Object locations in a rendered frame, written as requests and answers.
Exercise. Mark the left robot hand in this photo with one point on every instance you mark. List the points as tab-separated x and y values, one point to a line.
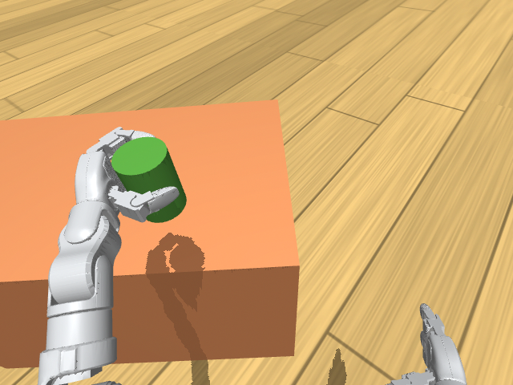
96	180

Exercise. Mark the right robot hand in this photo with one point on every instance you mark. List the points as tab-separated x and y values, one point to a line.
439	353

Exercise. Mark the can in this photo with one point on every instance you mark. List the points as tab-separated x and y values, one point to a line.
144	164

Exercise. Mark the left robot arm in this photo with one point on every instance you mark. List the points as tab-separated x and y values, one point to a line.
79	338

